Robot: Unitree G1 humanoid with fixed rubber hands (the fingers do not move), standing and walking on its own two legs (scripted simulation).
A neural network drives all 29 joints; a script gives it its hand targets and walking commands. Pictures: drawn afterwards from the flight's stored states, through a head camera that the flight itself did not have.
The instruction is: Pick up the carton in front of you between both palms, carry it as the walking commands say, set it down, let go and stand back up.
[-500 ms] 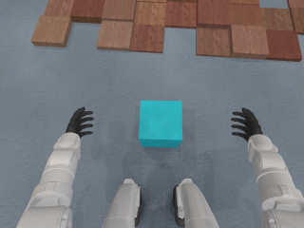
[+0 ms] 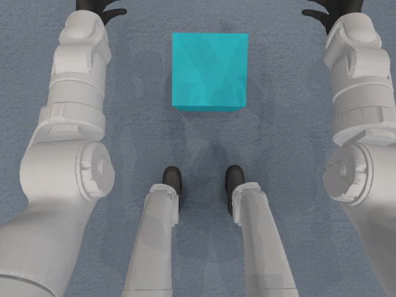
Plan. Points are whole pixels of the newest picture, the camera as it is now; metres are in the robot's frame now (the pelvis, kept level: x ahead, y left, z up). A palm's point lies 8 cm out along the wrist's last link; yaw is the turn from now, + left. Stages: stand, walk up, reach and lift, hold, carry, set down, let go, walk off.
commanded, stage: reach and lift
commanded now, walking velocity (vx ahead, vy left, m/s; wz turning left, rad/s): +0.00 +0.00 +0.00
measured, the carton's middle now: (208, 78) +0.53 -0.02 -0.53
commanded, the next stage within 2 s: none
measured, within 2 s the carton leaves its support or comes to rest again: leaves its support in 1.80 s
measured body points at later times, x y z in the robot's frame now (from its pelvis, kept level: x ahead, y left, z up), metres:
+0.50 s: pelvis -0.01 +0.00 -0.17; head +0.36 +0.00 +0.09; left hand +0.55 +0.18 -0.34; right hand +0.53 -0.21 -0.34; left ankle +0.08 +0.14 -0.62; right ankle +0.08 -0.13 -0.62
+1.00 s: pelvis -0.03 +0.00 -0.28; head +0.36 +0.00 -0.06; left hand +0.55 +0.17 -0.47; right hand +0.54 -0.20 -0.47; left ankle +0.08 +0.13 -0.62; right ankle +0.08 -0.13 -0.62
